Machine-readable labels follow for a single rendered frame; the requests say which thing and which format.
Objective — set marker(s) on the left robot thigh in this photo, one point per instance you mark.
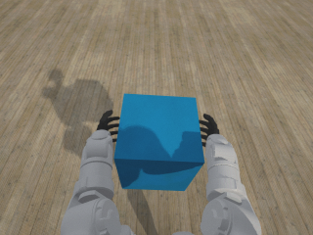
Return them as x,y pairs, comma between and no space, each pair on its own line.
126,230

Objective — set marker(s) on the left robot hand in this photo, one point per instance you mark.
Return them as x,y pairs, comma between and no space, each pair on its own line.
103,123

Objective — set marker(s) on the robot left forearm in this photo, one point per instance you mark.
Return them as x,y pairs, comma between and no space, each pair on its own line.
95,176

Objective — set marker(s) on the right robot hand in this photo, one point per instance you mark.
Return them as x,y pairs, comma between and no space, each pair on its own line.
211,125

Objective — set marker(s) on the robot right upper arm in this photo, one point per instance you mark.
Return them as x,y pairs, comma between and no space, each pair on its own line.
222,217

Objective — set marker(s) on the robot right forearm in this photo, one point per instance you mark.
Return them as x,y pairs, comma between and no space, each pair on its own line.
223,172

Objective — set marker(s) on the robot left upper arm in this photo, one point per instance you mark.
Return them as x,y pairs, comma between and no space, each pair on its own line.
96,217

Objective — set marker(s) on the carton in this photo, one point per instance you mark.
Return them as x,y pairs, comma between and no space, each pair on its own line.
158,144

